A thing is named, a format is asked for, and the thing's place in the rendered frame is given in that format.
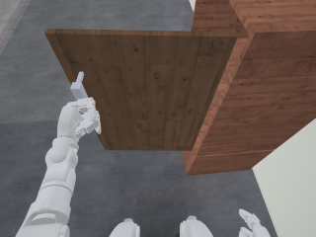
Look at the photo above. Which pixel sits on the right robot thigh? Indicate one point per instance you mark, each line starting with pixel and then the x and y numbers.
pixel 194 228

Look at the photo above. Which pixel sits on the robot right hand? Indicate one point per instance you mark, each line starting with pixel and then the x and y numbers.
pixel 254 224

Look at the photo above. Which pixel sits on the cupboard door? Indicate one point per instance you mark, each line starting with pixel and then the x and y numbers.
pixel 152 89

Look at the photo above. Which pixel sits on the robot left hand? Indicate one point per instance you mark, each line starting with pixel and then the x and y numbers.
pixel 73 125

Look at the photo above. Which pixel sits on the robot left forearm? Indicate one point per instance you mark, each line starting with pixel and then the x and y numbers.
pixel 52 204

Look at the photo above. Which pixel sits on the left robot thigh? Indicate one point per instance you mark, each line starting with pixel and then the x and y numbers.
pixel 126 229

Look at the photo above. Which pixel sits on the handle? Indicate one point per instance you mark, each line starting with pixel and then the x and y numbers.
pixel 78 89

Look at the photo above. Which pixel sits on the left robot upper arm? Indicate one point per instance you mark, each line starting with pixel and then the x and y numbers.
pixel 45 230

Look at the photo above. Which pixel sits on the robot thigh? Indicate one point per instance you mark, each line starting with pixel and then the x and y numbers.
pixel 126 229
pixel 194 228

